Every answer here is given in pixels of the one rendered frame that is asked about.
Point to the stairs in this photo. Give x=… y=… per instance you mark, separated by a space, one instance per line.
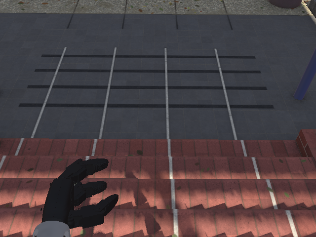
x=167 y=187

